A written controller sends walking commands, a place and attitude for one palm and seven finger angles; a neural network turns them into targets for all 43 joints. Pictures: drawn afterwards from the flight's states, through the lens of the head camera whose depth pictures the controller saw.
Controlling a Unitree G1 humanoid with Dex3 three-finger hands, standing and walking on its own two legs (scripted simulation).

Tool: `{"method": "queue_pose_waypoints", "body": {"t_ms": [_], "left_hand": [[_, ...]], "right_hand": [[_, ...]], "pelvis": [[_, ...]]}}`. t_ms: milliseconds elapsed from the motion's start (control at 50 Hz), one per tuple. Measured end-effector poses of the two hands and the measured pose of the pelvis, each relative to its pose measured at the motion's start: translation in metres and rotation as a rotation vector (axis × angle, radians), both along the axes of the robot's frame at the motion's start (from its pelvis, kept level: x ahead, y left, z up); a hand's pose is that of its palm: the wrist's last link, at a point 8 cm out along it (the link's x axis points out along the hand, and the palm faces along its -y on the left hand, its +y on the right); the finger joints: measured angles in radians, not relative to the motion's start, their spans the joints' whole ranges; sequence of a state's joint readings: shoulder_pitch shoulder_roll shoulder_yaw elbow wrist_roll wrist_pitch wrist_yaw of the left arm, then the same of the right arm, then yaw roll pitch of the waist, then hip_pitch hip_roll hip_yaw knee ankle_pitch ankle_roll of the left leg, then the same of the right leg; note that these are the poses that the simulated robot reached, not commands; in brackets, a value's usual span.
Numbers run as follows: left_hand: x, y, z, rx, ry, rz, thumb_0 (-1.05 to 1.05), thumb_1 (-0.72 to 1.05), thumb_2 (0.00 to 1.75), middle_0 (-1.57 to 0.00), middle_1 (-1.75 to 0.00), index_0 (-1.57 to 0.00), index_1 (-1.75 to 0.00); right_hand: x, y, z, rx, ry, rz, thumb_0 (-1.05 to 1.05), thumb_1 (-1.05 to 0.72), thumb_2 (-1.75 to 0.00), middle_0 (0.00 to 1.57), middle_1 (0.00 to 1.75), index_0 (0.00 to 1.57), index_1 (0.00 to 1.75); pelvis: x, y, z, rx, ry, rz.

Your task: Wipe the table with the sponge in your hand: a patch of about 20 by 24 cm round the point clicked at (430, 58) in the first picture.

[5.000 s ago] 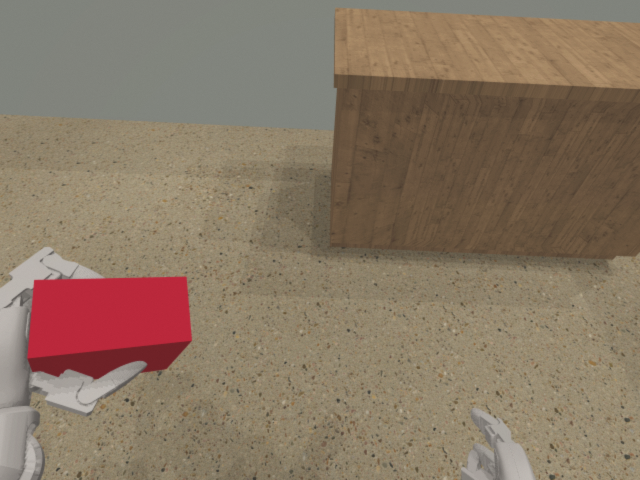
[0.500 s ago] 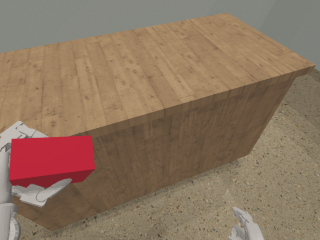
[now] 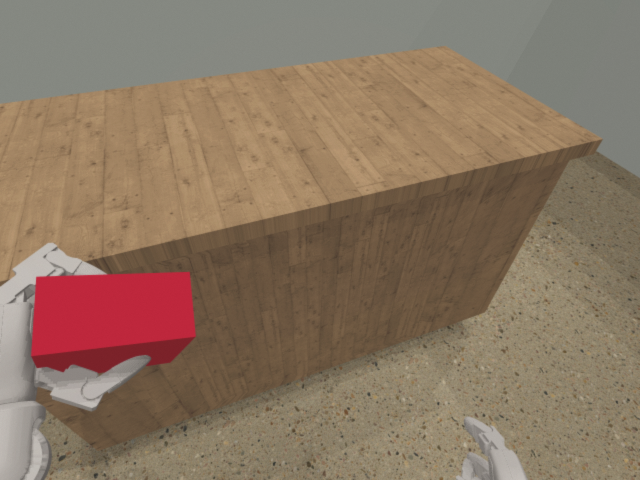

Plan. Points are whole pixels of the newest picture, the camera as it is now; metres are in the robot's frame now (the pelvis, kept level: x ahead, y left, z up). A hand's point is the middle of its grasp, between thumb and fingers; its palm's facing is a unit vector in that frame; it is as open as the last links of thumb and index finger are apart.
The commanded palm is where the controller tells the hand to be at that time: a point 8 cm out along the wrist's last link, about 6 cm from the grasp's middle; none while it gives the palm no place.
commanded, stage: come to a stop and stand still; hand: left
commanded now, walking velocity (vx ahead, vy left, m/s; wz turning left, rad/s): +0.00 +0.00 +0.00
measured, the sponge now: (137, 325) +0.22 +0.20 +0.15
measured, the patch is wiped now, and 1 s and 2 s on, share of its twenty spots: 0.00 0.00 0.00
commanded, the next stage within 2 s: look again from close up in 0.62 s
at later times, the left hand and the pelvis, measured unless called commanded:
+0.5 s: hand (56, 345) +0.19 +0.26 +0.17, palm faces +0.40 -0.83 -0.39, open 10.1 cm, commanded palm +0.14 +0.30 +0.18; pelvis -0.02 +0.02 +0.00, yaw +0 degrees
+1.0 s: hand (64, 323) +0.21 +0.26 +0.16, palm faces +0.33 -0.89 -0.32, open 10.1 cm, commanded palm +0.15 +0.31 +0.18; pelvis -0.01 +0.03 +0.00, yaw -2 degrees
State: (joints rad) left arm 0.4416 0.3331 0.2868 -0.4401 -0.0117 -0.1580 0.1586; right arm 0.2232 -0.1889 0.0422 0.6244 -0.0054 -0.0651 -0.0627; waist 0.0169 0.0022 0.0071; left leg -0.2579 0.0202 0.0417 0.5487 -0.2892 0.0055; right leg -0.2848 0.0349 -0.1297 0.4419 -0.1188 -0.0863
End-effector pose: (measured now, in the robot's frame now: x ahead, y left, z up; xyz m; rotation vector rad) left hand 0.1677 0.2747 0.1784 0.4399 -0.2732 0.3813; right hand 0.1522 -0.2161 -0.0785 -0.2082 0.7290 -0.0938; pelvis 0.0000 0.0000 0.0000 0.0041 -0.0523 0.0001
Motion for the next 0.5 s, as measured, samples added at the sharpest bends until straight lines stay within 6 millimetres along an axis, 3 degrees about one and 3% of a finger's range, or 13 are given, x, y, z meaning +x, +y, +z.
{"method": "queue_pose_waypoints", "body": {"t_ms": [240,500], "left_hand": [[-0.013,0.016,0.003,0.038,0.02,0.001,-0.01,-0.5,0.99,-0.73,-1.33,-0.76,-1.34],[-0.02,0.021,0.001,0.029,0.01,-0.013,-0.01,-0.5,0.99,-0.73,-1.33,-0.76,-1.34]], "right_hand": [[-0.031,0.006,-0.002,-0.009,0.034,-0.025,0.01,-0.9,-0.9,0.2,0.3,0.2,0.3],[-0.033,0.007,0.002,-0.037,0.02,-0.028,0.01,-0.9,-0.9,0.2,0.3,0.2,0.3]], "pelvis": [[-0.015,0.011,0.003,-0.012,-0.01,-0.005],[-0.023,0.019,0.001,-0.017,-0.013,-0.001]]}}
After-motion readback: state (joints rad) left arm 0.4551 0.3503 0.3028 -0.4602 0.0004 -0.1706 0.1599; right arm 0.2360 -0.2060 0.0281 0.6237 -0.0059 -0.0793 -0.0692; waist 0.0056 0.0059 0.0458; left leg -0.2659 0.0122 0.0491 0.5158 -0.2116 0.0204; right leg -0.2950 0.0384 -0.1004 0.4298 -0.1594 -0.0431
